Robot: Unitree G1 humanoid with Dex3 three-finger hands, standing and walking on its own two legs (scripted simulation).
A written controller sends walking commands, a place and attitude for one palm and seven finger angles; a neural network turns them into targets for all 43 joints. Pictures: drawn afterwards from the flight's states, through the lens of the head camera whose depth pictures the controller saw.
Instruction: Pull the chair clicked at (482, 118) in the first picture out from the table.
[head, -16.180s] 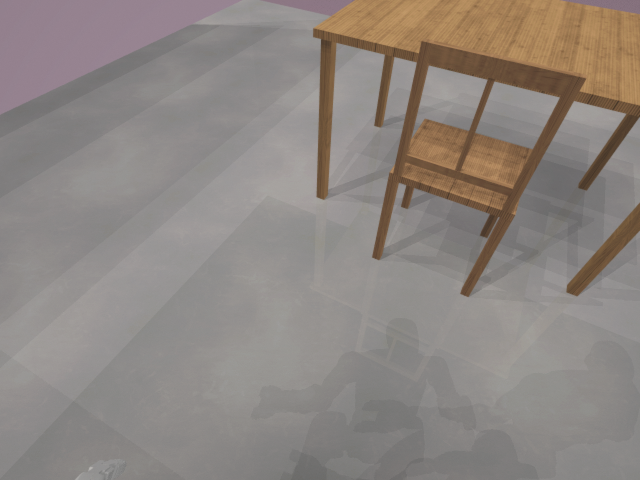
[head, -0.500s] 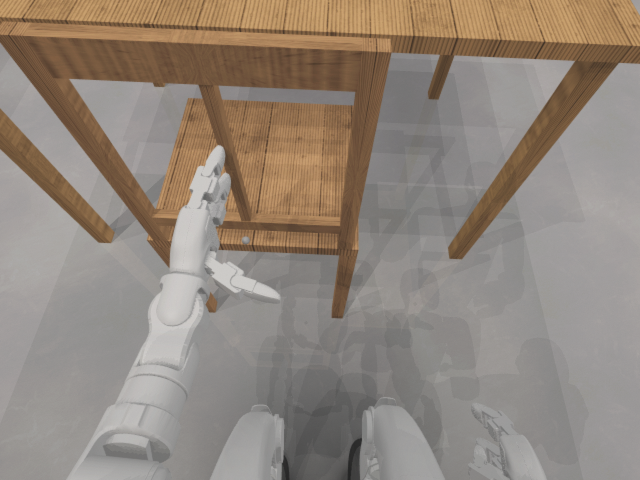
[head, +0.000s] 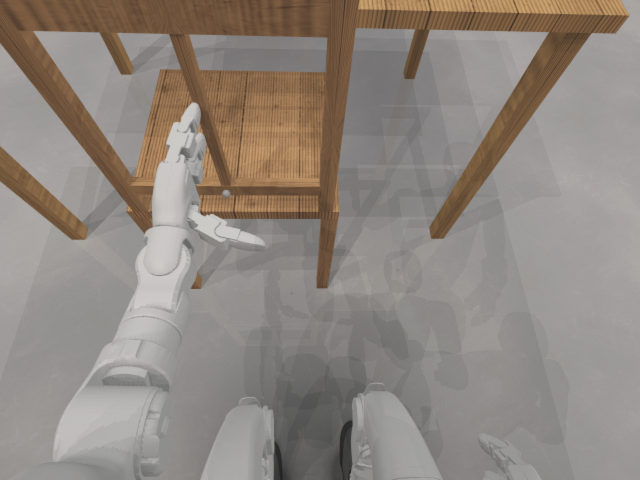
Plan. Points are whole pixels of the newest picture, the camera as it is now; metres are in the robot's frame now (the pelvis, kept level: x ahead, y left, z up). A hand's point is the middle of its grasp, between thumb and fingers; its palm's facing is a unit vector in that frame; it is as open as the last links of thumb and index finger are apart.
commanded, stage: push the fingers through the gap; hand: left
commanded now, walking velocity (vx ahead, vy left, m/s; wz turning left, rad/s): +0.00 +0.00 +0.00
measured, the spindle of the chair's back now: (207, 123) +0.58 +0.13 +0.03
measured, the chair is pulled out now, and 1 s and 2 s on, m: -0.05 -0.12 -0.12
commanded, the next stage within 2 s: hook a spindle and tug to test in 0.80 s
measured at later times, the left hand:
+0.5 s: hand (229, 153) +0.52 +0.10 +0.03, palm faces -0.05 -1.00 -0.04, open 16.8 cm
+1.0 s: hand (222, 160) +0.51 +0.11 +0.03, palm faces -0.05 -1.00 -0.03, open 16.8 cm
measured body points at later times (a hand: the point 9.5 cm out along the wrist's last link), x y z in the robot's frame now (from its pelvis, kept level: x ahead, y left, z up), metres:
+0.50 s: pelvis +0.00 +0.01 -0.01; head +0.17 +0.01 +0.41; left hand +0.52 +0.15 +0.04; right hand +0.04 -0.25 -0.13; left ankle +0.03 +0.11 -0.61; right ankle +0.06 -0.10 -0.61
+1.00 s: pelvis +0.02 +0.01 +0.00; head +0.18 +0.02 +0.43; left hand +0.51 +0.16 +0.03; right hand +0.08 -0.25 -0.12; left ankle +0.03 +0.11 -0.61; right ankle +0.06 -0.10 -0.61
